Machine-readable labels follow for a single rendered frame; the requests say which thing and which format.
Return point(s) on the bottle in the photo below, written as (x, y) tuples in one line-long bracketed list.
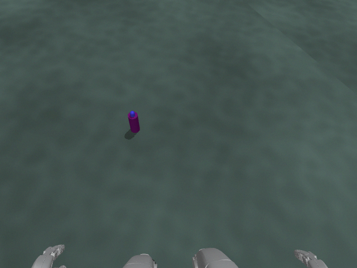
[(133, 121)]

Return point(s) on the left robot hand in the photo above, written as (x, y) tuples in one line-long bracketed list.
[(49, 256)]

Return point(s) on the right robot hand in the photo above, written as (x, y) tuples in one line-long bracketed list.
[(309, 259)]

